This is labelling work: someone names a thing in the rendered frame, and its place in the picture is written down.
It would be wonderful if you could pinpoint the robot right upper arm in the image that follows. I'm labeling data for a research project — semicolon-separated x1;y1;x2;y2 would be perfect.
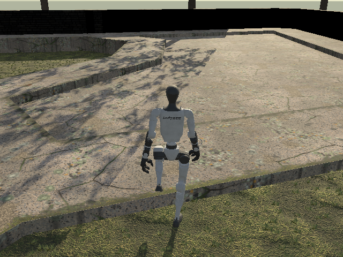
183;109;196;138

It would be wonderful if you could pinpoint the robot left hand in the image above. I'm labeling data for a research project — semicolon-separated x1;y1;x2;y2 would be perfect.
140;158;153;173

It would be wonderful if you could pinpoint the robot right hand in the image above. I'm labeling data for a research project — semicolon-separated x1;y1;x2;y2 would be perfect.
189;150;200;161

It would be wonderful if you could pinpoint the robot left upper arm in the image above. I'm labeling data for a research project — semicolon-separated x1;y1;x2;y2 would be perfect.
148;108;161;139

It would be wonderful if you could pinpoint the right robot forearm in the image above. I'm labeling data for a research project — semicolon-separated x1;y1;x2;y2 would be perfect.
190;131;199;152

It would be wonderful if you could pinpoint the right robot shin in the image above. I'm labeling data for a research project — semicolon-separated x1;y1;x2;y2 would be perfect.
175;183;185;220

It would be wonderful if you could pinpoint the left robot shin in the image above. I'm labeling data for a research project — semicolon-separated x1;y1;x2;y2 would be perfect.
155;160;163;186

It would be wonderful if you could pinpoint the left robot forearm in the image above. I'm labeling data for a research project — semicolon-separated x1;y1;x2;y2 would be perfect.
142;131;153;159

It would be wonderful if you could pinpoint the robot shin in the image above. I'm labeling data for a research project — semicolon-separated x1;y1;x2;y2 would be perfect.
155;160;163;186
175;183;185;220

